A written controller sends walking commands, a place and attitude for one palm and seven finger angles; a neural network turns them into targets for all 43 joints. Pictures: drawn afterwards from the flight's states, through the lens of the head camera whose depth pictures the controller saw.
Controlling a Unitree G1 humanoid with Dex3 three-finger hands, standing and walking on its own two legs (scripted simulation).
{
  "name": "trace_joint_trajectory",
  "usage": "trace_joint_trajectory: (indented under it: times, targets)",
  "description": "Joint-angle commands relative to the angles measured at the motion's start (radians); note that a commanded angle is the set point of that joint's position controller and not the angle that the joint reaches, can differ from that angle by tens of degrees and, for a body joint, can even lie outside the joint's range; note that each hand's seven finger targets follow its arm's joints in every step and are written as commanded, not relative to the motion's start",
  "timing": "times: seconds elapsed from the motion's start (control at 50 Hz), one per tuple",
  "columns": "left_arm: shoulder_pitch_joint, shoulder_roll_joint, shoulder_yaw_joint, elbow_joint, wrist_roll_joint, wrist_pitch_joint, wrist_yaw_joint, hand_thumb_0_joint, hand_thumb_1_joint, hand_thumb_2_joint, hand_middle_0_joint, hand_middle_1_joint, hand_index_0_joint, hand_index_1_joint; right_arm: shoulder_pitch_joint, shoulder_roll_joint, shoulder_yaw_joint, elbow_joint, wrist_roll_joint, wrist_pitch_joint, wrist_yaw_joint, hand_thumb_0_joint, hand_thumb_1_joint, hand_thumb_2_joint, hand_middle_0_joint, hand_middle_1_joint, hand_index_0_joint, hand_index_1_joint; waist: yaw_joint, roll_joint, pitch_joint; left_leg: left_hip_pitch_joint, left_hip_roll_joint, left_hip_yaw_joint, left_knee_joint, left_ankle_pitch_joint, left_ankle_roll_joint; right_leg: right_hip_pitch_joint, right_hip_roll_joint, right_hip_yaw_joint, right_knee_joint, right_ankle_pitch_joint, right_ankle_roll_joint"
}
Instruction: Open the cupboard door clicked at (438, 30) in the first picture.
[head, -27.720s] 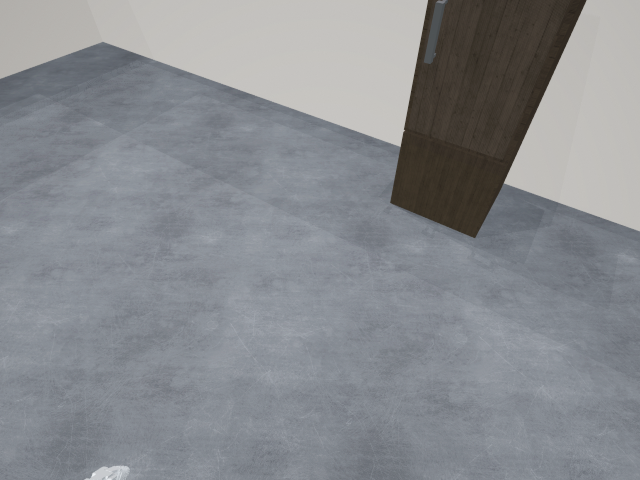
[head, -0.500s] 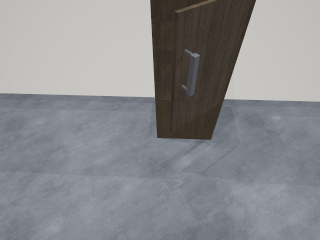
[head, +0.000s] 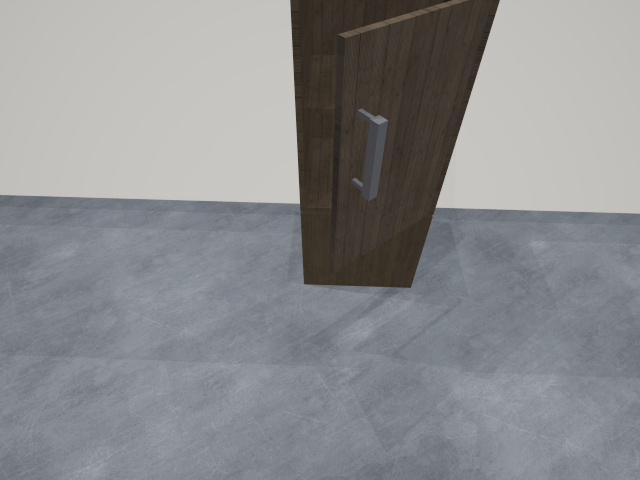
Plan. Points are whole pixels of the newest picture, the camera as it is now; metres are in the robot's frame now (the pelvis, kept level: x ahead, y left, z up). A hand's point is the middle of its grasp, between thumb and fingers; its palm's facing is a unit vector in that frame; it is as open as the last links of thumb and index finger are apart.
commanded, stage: look to check the result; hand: left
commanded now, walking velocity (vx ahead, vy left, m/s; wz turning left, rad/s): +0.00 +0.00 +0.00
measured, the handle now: (366, 156) +0.68 -0.06 +0.03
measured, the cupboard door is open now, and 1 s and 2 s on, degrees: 40 40 40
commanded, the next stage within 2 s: walk to a spot facing it in 0.50 s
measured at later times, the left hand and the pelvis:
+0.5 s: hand out of the picture -0.02 +0.14 -0.18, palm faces +0.07 -0.98 -0.18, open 7.4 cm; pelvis +0.02 -0.01 +0.00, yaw +1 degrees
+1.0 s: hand out of the picture +0.03 +0.18 -0.19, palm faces -0.04 -0.98 -0.21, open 7.4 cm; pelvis +0.02 -0.01 -0.01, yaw -8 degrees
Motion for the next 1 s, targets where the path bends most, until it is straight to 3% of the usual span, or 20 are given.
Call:
trace_joint_trajectory:
  times: [0.0,0.08,0.32,0.56,0.64,0.66,0.78,0.82,0.88,0.9,0.92,0.94,0.96,0.98]
  targets:
    - [0.11,0.091,0.022,-0.002,-0.001,-0.004,0.004,0.0,0.9,0.9,-0.2,-0.3,-0.2,-0.3,0.06,-0.087,-0.013,-0.019,0.002,-0.01,-0.01,0.0,-0.9,-0.9,0.2,0.3,0.2,0.3,0.002,-0.001,0.087,0.034,0.104,-0.113,-0.062,0.08,0.017,-0.131,-0.102,0.103,-0.122,0.088,-0.03]
    - [0.115,0.092,0.021,-0.002,-0.001,-0.007,0.005,0.0,0.9,0.9,-0.2,-0.3,-0.2,-0.3,0.054,-0.09,-0.013,-0.018,0.003,-0.012,-0.01,0.0,-0.9,-0.9,0.2,0.3,0.2,0.3,0.002,-0.03,0.064,0.046,0.105,-0.11,-0.049,0.117,0.019,-0.113,-0.103,0.105,-0.122,0.13,-0.027]
    - [0.116,0.095,0.021,-0.002,-0.002,-0.009,0.009,0.0,0.9,0.9,-0.2,-0.3,-0.2,-0.3,0.036,-0.097,-0.011,-0.014,0.006,-0.016,-0.016,0.0,-0.9,-0.9,0.2,0.3,0.2,0.3,0.002,-0.01,0.042,0.065,0.109,-0.103,-0.028,0.21,0.022,-0.072,-0.109,0.097,-0.11,0.264,-0.018]
    - [0.108,0.107,0.025,-0.01,-0.001,-0.008,0.01,0.0,0.9,0.9,-0.2,-0.3,-0.2,-0.3,0.02,-0.105,-0.01,-0.018,0.008,-0.016,-0.018,0.0,-0.9,-0.9,0.2,0.3,0.2,0.3,0.008,-0.028,0.054,0.055,0.107,-0.094,-0.012,0.213,0.02,-0.047,-0.111,0.086,-0.123,0.316,-0.008]
    - [0.099,0.107,0.027,-0.014,0.0,-0.001,0.008,0.0,0.9,0.9,-0.2,-0.3,-0.2,-0.3,0.013,-0.111,-0.015,-0.017,0.004,-0.01,-0.022,0.0,-0.9,-0.9,0.2,0.3,0.2,0.3,0.005,-0.005,0.071,0.07,0.119,-0.076,-0.006,0.2,0.012,-0.077,-0.109,0.111,-0.119,0.323,-0.017]
    - [0.097,0.115,0.035,-0.018,0.002,0.004,0.008,0.0,0.9,0.9,-0.2,-0.3,-0.2,-0.3,0.011,-0.115,-0.02,-0.022,0.005,-0.006,-0.024,0.0,-0.9,-0.9,0.2,0.3,0.2,0.3,0.007,-0.027,0.071,0.058,0.124,-0.064,0.014,0.188,0.011,-0.078,-0.109,0.118,-0.116,0.336,-0.017]
    - [0.047,0.168,0.075,-0.078,0.012,0.031,-0.004,0.0,0.9,0.9,-0.2,-0.3,-0.2,-0.3,-0.017,-0.134,-0.052,-0.079,0.002,0.012,-0.03,0.0,-0.9,-0.9,0.2,0.3,0.2,0.3,0.004,-0.083,0.064,-0.04,0.126,0.035,0.152,0.05,-0.026,-0.087,-0.16,0.236,-0.066,0.414,-0.092]
    - [0.033,0.184,0.084,-0.09,0.013,0.032,-0.007,0.0,0.9,0.9,-0.2,-0.3,-0.2,-0.3,-0.04,-0.131,-0.055,-0.105,0.002,0.01,-0.029,0.0,-0.9,-0.9,0.2,0.3,0.2,0.3,0.008,-0.081,0.065,-0.073,0.118,0.054,0.203,-0.026,-0.039,-0.076,-0.18,0.276,-0.046,0.516,-0.122]
    - [0.002,0.2,0.094,-0.113,0.014,0.035,-0.01,0.0,0.9,0.9,-0.2,-0.3,-0.2,-0.3,-0.037,-0.134,-0.061,-0.131,0.004,0.007,-0.03,0.0,-0.9,-0.9,0.2,0.3,0.2,0.3,0.001,-0.056,0.054,-0.048,0.128,0.057,0.177,-0.021,-0.044,-0.096,-0.17,0.29,0.006,0.594,-0.123]
    - [-0.015,0.204,0.094,-0.121,0.012,0.037,-0.013,0.0,0.9,0.9,-0.2,-0.3,-0.2,-0.3,-0.025,-0.141,-0.062,-0.132,0.004,0.005,-0.031,0.0,-0.9,-0.9,0.2,0.3,0.2,0.3,-0.008,-0.04,0.055,0.001,0.142,0.045,0.129,0.07,-0.038,-0.135,-0.142,0.271,0.037,0.586,-0.1]
    - [-0.026,0.191,0.094,-0.135,0.011,0.039,-0.016,0.0,0.9,0.9,-0.2,-0.3,-0.2,-0.3,0.001,-0.165,-0.067,-0.132,0.001,0.002,-0.035,0.0,-0.9,-0.9,0.2,0.3,0.2,0.3,-0.018,0.038,0.037,0.084,0.19,-0.006,0.056,0.205,-0.013,-0.191,-0.086,0.232,0.096,0.519,-0.063]
    - [-0.03,0.175,0.091,-0.151,0.006,0.041,-0.019,0.0,0.9,0.9,-0.2,-0.3,-0.2,-0.3,0.029,-0.209,-0.077,-0.129,-0.005,-0.001,-0.04,0.0,-0.9,-0.9,0.2,0.3,0.2,0.3,-0.021,0.166,0.02,0.168,0.293,-0.127,-0.006,0.312,0.051,-0.297,-0.009,0.171,0.205,0.32,-0.019]
    - [-0.069,0.155,0.086,-0.173,0.003,0.045,-0.024,0.0,0.9,0.9,-0.2,-0.3,-0.2,-0.3,0.075,-0.237,-0.083,-0.126,-0.006,-0.004,-0.041,0.0,-0.9,-0.9,0.2,0.3,0.2,0.3,-0.033,0.296,-0.008,0.192,0.422,-0.251,-0.1,0.383,0.14,-0.362,0.04,0.105,0.417,-0.123,0.008]
    - [-0.099,0.163,0.09,-0.191,0.01,0.05,-0.029,0.0,0.9,0.9,-0.2,-0.3,-0.2,-0.3,0.086,-0.249,-0.081,-0.133,-0.01,-0.01,-0.042,0.0,-0.9,-0.9,0.2,0.3,0.2,0.3,-0.034,0.221,-0.022,0.162,0.485,-0.285,-0.147,0.287,0.184,-0.387,0.027,0.143,0.596,-0.281,0.013]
